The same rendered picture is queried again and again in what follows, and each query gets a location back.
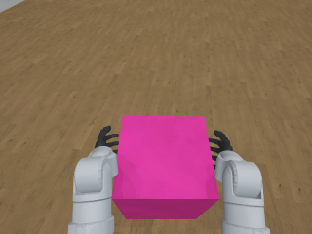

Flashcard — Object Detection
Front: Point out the right robot hand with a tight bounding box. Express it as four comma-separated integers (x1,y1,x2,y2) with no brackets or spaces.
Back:
208,130,233,169

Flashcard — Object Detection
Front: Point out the right robot forearm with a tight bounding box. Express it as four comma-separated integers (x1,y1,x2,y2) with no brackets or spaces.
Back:
214,150,271,234

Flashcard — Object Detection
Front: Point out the left robot forearm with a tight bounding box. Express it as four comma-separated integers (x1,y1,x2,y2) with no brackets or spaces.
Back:
67,146,118,234

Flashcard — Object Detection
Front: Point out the left robot hand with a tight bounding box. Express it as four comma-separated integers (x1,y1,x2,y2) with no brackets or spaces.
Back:
95,125,119,154

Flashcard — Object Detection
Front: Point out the carton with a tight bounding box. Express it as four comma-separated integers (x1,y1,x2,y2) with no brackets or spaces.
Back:
111,116,219,219

